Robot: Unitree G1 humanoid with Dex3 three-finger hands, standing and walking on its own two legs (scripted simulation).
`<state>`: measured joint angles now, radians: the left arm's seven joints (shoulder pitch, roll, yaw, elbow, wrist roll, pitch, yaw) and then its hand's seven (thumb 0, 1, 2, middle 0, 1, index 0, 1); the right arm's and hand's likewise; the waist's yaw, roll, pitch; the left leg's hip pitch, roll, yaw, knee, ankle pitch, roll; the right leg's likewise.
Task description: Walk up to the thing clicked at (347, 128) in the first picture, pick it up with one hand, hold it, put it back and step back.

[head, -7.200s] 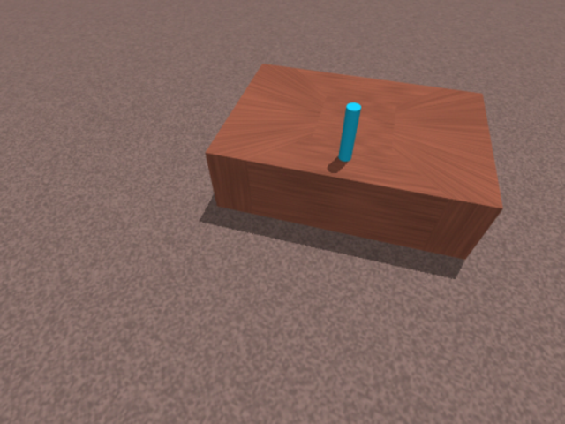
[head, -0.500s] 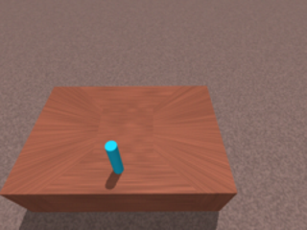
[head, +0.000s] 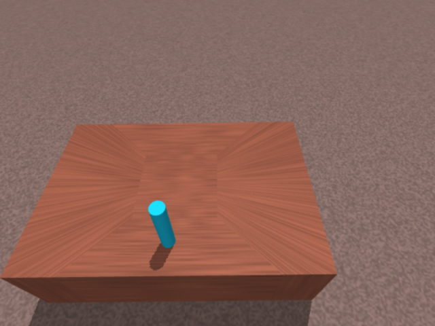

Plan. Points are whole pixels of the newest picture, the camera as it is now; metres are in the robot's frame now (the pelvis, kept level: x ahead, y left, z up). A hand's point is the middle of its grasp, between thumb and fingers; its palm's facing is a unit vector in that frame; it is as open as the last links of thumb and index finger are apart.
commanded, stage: go down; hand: left
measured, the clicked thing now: (163, 226) +0.47 +0.21 -0.33
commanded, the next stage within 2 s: none
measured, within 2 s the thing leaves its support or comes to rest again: neither
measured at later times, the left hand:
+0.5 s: hand (93, 325) +0.16 +0.27 -0.15, palm faces +0.05 -0.94 -0.33, open 15.1 cm
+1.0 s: hand (89, 320) +0.17 +0.28 -0.15, palm faces +0.04 -0.95 -0.31, open 17.2 cm
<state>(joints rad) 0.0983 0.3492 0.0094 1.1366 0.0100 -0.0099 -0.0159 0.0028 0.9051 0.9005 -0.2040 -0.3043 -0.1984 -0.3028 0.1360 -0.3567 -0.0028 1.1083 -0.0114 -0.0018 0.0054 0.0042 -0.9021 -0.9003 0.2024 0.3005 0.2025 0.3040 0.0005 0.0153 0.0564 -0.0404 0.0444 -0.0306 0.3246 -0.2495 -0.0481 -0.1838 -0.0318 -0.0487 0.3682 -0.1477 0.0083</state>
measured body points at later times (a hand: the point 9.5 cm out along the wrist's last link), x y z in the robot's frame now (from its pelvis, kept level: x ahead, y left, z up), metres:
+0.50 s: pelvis +0.00 +0.02 -0.02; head +0.04 +0.01 +0.43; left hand +0.16 +0.32 -0.12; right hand +0.12 -0.24 -0.13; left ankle -0.04 +0.15 -0.75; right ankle +0.03 -0.12 -0.75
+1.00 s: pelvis +0.01 +0.04 -0.05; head +0.05 +0.05 +0.40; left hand +0.16 +0.33 -0.12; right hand +0.17 -0.21 -0.13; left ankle -0.04 +0.15 -0.75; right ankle +0.03 -0.12 -0.75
